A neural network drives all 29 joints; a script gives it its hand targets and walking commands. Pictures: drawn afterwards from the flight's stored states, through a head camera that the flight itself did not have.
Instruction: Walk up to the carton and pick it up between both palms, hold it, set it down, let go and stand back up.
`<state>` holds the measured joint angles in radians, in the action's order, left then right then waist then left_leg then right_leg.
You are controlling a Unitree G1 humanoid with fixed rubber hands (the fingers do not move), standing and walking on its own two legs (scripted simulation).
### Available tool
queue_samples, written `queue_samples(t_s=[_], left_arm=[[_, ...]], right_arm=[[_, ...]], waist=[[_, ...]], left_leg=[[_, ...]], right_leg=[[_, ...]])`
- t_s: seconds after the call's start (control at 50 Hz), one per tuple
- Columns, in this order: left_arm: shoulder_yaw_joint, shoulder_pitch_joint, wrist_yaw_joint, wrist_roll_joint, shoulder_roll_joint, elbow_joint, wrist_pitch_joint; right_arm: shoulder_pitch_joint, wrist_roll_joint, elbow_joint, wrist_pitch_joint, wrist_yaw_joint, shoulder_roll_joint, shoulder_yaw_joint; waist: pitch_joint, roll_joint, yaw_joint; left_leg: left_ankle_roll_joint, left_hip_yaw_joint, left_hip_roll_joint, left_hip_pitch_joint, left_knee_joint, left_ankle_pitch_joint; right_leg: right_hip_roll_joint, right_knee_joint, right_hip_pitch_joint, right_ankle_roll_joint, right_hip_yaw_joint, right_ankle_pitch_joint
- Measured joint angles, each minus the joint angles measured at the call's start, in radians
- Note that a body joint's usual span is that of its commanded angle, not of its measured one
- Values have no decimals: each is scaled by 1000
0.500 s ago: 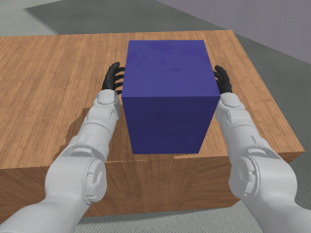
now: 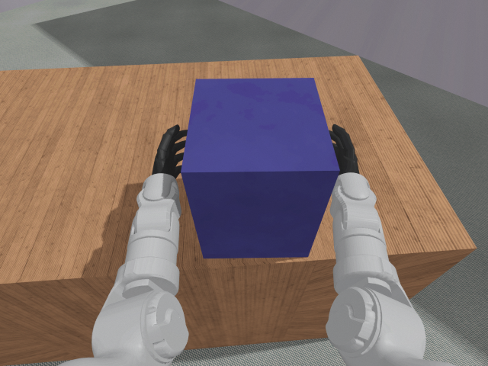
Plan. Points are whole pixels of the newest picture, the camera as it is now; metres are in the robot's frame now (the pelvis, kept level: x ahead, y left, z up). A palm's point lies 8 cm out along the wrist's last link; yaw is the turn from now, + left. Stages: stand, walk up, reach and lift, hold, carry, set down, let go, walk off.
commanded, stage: reach and lift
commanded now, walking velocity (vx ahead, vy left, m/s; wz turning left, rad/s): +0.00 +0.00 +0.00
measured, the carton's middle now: (255, 173) +0.45 -0.02 +0.06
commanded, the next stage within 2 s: none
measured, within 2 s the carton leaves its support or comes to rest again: leaves its support in 1.10 s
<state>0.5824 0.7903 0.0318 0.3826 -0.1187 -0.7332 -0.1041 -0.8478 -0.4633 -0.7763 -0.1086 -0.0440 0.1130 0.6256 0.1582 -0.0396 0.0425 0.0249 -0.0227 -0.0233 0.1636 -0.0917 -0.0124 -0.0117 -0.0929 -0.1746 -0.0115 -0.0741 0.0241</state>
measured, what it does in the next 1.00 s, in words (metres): stands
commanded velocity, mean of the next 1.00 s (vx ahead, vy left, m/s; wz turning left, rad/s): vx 0.00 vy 0.00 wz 0.00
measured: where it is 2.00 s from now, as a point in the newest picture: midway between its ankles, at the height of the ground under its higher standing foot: outside the picture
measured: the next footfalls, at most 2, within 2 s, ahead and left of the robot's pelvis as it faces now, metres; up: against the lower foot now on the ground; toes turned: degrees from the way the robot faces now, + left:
none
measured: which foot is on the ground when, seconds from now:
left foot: down 0.00-1.00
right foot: down 0.00-1.00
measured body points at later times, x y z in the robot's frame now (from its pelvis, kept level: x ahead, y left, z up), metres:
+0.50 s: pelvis +0.00 +0.00 +0.00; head +0.06 -0.01 +0.45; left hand +0.44 +0.13 +0.08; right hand +0.43 -0.17 +0.09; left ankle -0.05 +0.11 -0.75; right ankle -0.04 -0.10 -0.75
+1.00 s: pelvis +0.01 +0.00 +0.00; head +0.04 -0.01 +0.45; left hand +0.43 +0.12 +0.09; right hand +0.43 -0.17 +0.09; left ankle -0.05 +0.11 -0.75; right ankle -0.04 -0.10 -0.75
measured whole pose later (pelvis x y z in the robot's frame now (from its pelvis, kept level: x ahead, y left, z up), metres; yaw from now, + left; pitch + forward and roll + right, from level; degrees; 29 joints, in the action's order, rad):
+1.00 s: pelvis +0.01 +0.00 +0.00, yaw -1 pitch +13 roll +0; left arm 0.52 0.68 -0.04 0.37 -0.16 -0.67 -0.09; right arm -0.76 -0.38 -0.83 0.02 0.01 0.08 0.49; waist 0.17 -0.05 0.04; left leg 0.02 -0.01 -0.02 0.12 -0.09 0.01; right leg -0.01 -0.09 -0.14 -0.01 -0.06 0.01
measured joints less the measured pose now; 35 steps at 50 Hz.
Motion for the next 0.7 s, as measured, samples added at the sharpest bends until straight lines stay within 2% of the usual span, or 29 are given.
queue_samples(t_s=[0.12,0.26,0.7], left_arm=[[-8,-32,11,6,-16,49,-15],[-36,-45,-6,6,-21,83,-23],[-50,-79,-45,14,-32,100,-41]], right_arm=[[15,27,19,3,-1,-5,-36],[17,43,26,10,-2,-14,-56],[53,70,-1,54,36,-14,-109]], waist=[[-13,2,-5],[-10,10,-13],[-10,0,-11]], left_leg=[[4,14,-3,-4,0,4],[5,27,-4,19,1,-1],[-3,22,3,-18,1,12]], right_leg=[[2,1,-1,3,14,1],[4,1,-27,4,27,10],[-4,1,10,-4,24,-4]])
